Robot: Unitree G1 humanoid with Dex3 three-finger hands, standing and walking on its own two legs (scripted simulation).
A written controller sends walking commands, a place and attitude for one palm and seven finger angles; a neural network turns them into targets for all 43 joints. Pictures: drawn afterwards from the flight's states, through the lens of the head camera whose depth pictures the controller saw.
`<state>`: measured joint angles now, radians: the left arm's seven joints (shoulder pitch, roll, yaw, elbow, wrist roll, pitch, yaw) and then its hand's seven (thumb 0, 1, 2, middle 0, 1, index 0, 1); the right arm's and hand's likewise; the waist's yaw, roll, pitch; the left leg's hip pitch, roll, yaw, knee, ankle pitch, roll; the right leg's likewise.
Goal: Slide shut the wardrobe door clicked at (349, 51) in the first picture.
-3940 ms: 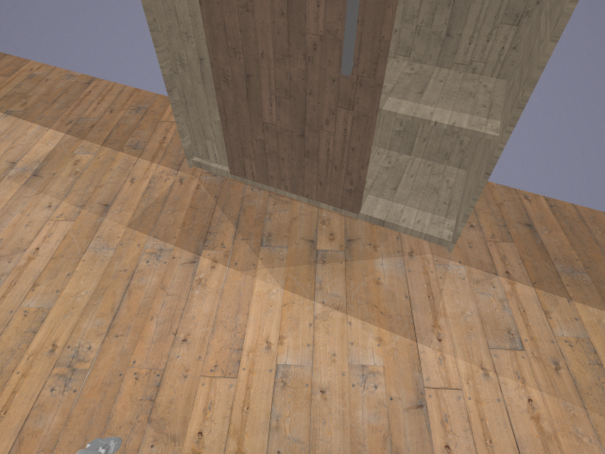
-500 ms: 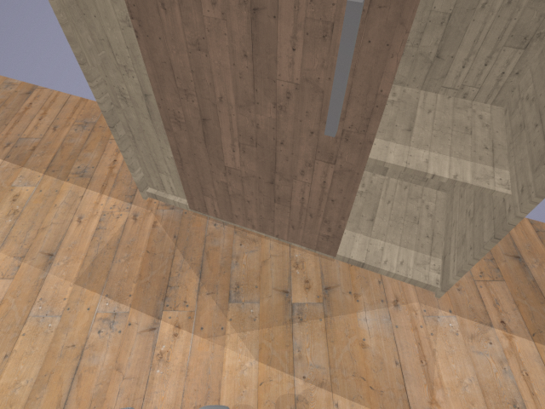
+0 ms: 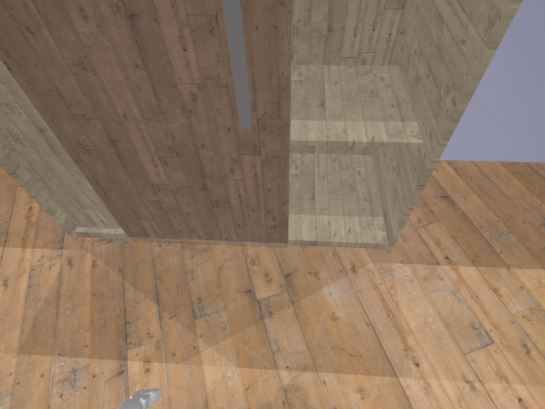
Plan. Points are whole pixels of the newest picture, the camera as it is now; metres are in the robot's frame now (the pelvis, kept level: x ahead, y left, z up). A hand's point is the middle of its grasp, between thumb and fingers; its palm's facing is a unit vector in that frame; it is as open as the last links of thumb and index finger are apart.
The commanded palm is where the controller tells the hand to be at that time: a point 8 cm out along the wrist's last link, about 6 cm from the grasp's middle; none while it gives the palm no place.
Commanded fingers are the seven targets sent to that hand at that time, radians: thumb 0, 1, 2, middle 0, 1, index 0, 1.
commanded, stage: take the last steps up to it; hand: left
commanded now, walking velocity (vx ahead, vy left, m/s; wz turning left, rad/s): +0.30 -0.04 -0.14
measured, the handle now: (240, 62) +0.76 +0.08 +0.10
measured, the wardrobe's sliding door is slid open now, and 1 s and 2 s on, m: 0.41 0.41 0.41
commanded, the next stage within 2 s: come to a stop and stand still in 0.78 s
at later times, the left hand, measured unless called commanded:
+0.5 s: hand out of the picture +0.05 +0.20 -0.17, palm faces -0.01 -0.99 -0.15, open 7.4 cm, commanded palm none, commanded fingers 0.00 0.90 0.90 -0.20 -0.30 -0.20 -0.30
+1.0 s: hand (218, 303) +0.32 +0.12 -0.15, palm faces -0.03 -0.97 -0.24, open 7.2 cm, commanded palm none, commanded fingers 0.00 0.90 0.90 -0.20 -0.30 -0.20 -0.30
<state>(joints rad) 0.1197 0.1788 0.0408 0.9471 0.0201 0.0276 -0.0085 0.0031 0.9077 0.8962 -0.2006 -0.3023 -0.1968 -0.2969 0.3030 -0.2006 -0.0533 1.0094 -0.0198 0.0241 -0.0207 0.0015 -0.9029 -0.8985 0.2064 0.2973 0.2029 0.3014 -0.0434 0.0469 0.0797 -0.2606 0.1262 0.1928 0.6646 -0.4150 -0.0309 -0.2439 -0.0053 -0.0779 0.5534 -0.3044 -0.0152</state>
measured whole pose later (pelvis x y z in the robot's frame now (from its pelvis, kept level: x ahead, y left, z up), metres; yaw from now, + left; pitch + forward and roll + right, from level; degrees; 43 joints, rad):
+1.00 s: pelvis +0.23 -0.05 +0.01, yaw -4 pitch +0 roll +1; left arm 0.18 0.14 0.05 1.04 0.02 -0.05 0.03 -0.01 0.95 0.90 -0.20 -0.30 -0.20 -0.30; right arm 0.33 -0.16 -0.04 1.12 -0.02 0.00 -0.03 0.00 -0.91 -0.90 0.20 0.30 0.20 0.30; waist -0.02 0.04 0.04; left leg -0.39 0.09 0.06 0.99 -0.41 -0.02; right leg -0.27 -0.03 -0.16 0.48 -0.20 -0.06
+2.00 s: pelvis +0.23 -0.09 +0.01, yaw -5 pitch -1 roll +1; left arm 0.32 0.10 -0.01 1.16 0.00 -0.01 0.04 0.01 0.92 0.90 -0.20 -0.30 -0.20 -0.30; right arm 0.36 -0.13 -0.01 1.20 -0.02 0.03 -0.04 0.00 -0.91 -0.90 0.20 0.30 0.20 0.30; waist -0.02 0.02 0.01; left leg -0.22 0.09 0.04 0.41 -0.16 -0.07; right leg -0.05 0.05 -0.07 0.39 -0.32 -0.07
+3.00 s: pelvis +0.25 -0.04 +0.00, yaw -5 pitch +0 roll -1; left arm 0.32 0.13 -0.02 1.09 0.02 -0.04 0.06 0.00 0.91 0.90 -0.20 -0.30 -0.20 -0.30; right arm 0.29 -0.18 -0.01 1.07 -0.02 -0.01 -0.02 0.01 -0.92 -0.90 0.20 0.30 0.20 0.30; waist -0.02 0.03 0.04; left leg -0.30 0.06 0.05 0.56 -0.26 -0.02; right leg -0.10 0.01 -0.04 0.48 -0.38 -0.01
